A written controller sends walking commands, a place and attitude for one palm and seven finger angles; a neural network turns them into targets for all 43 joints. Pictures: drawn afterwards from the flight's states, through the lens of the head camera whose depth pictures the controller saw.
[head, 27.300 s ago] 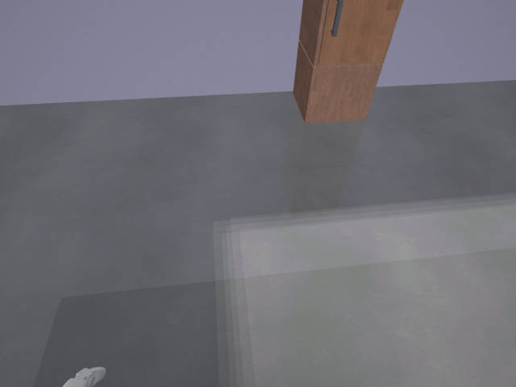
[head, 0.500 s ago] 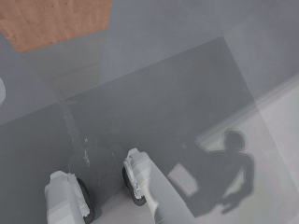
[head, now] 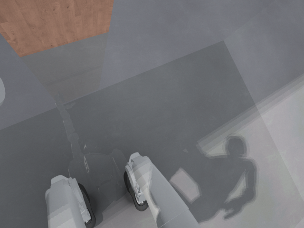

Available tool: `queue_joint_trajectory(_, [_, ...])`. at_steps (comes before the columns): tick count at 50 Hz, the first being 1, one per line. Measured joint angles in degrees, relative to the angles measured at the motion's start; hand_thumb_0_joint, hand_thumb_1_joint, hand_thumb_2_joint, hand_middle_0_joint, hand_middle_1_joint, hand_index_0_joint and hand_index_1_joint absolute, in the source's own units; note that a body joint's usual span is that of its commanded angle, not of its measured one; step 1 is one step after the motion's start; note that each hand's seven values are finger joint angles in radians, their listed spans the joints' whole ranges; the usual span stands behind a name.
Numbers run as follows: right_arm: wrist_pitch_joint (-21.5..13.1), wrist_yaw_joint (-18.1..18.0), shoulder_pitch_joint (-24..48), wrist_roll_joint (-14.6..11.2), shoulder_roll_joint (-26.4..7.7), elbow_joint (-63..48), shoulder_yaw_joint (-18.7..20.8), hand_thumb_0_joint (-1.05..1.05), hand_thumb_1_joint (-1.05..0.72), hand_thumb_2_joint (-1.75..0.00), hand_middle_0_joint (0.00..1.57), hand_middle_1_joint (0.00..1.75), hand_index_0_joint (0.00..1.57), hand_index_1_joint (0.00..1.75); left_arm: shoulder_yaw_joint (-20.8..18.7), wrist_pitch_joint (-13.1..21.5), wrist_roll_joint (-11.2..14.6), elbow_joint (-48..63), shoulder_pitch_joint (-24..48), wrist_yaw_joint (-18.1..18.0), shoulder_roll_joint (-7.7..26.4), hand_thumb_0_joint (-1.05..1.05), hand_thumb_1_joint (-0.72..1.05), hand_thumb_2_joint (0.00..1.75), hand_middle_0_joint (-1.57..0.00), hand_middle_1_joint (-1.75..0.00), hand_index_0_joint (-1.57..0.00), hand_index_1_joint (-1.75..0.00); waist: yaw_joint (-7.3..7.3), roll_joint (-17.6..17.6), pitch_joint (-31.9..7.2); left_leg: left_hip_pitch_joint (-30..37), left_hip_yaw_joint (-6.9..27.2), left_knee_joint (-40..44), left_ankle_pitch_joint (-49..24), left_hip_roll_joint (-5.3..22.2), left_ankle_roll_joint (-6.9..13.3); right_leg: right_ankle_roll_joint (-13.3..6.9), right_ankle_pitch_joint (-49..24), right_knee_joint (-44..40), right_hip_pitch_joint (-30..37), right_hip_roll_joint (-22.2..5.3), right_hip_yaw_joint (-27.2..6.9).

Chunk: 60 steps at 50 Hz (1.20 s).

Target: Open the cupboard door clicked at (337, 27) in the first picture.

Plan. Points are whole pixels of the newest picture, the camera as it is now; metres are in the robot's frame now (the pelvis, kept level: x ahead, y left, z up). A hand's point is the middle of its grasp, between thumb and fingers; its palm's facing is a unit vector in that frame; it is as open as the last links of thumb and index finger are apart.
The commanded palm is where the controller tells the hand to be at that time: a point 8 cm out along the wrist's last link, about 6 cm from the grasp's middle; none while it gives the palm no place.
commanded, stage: close the thumb around the handle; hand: left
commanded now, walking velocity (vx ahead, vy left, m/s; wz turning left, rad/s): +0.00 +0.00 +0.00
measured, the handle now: out of the picture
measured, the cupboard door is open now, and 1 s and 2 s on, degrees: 0 10 44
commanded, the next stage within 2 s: pull the door open along its arc in 0.44 s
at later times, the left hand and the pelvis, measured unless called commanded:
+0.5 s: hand out of the picture +0.71 +0.15 +0.09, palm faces +0.26 -0.97 -0.02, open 5.6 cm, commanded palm +0.69 +0.10 +0.08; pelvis +0.00 +0.00 +0.00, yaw +0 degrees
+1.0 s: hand out of the picture +0.65 +0.12 +0.08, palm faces +0.21 -0.98 -0.03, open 5.8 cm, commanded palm +0.59 +0.12 +0.08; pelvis +0.02 -0.01 +0.04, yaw +3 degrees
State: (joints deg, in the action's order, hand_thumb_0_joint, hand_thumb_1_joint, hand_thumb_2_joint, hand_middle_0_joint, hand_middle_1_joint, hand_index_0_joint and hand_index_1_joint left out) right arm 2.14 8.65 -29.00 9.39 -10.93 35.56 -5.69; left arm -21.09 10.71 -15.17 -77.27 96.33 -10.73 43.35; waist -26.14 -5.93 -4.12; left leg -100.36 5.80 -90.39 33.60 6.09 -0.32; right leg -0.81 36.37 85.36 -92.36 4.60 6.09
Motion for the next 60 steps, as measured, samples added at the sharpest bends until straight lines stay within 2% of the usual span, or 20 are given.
queue_joint_trajectory(7, [-0.2, 0.24, -0.12, 0.05, 0.4, 0.5, 0.12, 0.0, -0.9, -0.9, 0.2, 0.3, 0.2, 0.3, 0.43, 0.66, -0.47, 0.71, 0.3, -0.37, 0.12, -0.01, 0.16, 0.58, -0.34, -1.27, -0.35, -1.27, -0.26, 0.12, 0.14, -0.49, -0.18, -0.09, -0.04, -0.15, 0.18, 0.22, -0.05, 0.08, -0.47, -0.14, -0.18])
queue_joint_trajectory(13, [-0.21, 0.38, -0.3, 0.07, 0.62, 0.8, 0.01, 0.0, -0.9, -0.9, 0.2, 0.3, 0.2, 0.3, 1.24, -0.27, -0.49, -0.38, 1.6, -0.5, -0.18, 0.0, 0.48, 0.72, -0.37, -1.31, -0.37, -1.31, -0.34, 0.06, 0.33, -0.53, -0.03, 0.2, -0.12, -0.31, 0.21, 0.26, -0.09, -0.33, -0.37, -0.24, -0.04])
queue_joint_trajectory(19, [-0.42, 0.39, -0.71, 0.42, 0.48, 0.51, 0.03, 0.0, -0.9, -0.9, 0.2, 0.3, 0.2, 0.3, 0.29, -0.15, -0.71, -0.23, 1.66, -0.79, 0.07, 0.01, 0.74, 0.83, -0.39, -1.34, -0.39, -1.34, -0.98, -0.06, 0.14, -0.71, -0.06, 0.23, 0.1, -0.2, 0.13, 0.2, 0.06, -0.38, -0.61, -0.12, -0.1])
queue_joint_trajectory(31, [0.38, 0.63, -0.91, 0.23, 0.51, -0.26, -0.07, 0.0, -0.9, -0.9, 0.2, 0.3, 0.2, 0.3, -0.76, 0.09, -0.9, 0.87, 0.44, -0.08, 0.53, 0.0, 0.75, 0.82, -0.4, -1.35, -0.37, -1.35, -0.67, -0.12, 0.35, -0.24, -0.12, 0.16, 0.34, 0.05, -0.09, -0.03, 0.22, -0.12, -0.44, 0.18, -0.29])
queue_joint_trajectory(37, [0.88, 0.58, -1.01, -0.35, 0.73, -0.74, 0.38, 0.0, -0.9, -0.9, 0.2, 0.3, 0.2, 0.3, -1.41, -0.05, 1.24, 4.53, -3.58, 0.65, -1.89, 0.0, 0.75, 0.8, -0.4, -1.35, -0.36, -1.35, 1.04, -0.15, 0.1, 1.22, -0.6, 1.17, 0.3, 0.06, -0.25, -0.1, 0.18, -0.78, 0.67, 0.17, -0.77])
queue_joint_trajectory(44, [0.86, 0.77, -0.34, -1.11, 0.67, -0.93, 1.5, 0.0, -0.9, -0.9, 0.2, 0.3, 0.2, 0.3, -1.66, 1.0, 4.63, 9.84, -11.92, 0.32, -8.64, 0.0, 0.74, 0.76, -0.4, -1.35, -0.35, -1.35, 4.62, 0.11, -0.78, 5.57, -1.39, 4.27, -0.16, -0.27, -0.49, -0.29, -0.04, -3.18, 4.47, -0.13, -1.55])
queue_joint_trajectory(52, [-0.24, 0.92, 2.64, -1.89, -0.68, -0.47, 4.06, 0.0, -0.9, -0.9, 0.2, 0.3, 0.2, 0.3, 1.49, 5.04, 8.82, 15.99, -25.0, -1.72, -20.22, 0.0, 0.71, 0.73, -0.38, -1.35, -0.35, -1.35, 9.14, 1.07, -2.63, 12.99, -2.03, 9.08, -1.14, -1.22, -0.66, -0.5, -0.47, -7.12, 11.3, -0.69, -2.53])
queue_joint_trajectory(53, [-0.43, 0.95, 3.11, -1.94, -0.96, -0.45, 4.45, 0.0, -0.9, -0.9, 0.2, 0.3, 0.2, 0.3, 1.63, 5.57, 9.3, 16.66, -26.45, -2.96, -22.37, 0.0, 0.71, 0.73, -0.37, -1.35, -0.35, -1.35, 9.74, 1.12, -2.94, 13.88, -2.03, 9.67, -1.22, -1.35, -0.73, -0.49, -0.53, -7.63, 12.15, -0.76, -2.59])
queue_joint_trajectory(56, [-1.38, 1.52, 4.89, -1.61, -1.73, 0.11, 5.82, 0.0, -0.9, -0.9, 0.2, 0.3, 0.2, 0.3, 2.44, 7.18, 10.22, 18.61, -30.51, -11.78, -30.15, 0.01, 0.69, 0.73, -0.35, -1.33, -0.36, -1.35, 11.24, 1.08, -4.31, 16.21, -2.22, 11.49, -1.2, -1.64, -1.2, -0.45, -0.61, -9.1, 14.27, -1.03, -2.83])
queue_joint_trajectory(60, [-2.23, 2.53, 8.0, -0.33, -2.19, 0.88, 7.38, 0.0, -0.91, -0.9, 0.2, 0.3, 0.19, 0.3, 3.61, 9.53, 8.12, 19.2, -34.17, -23.46, -39.0, 0.01, 0.69, 0.74, -0.32, -1.32, -0.38, -1.35, 12.26, 1.09, -5.76, 18.39, -2.53, 13.02, -1.71, -2.18, -1.21, -0.47, -0.71, -10.15, 16.25, -1.5, -3.17])
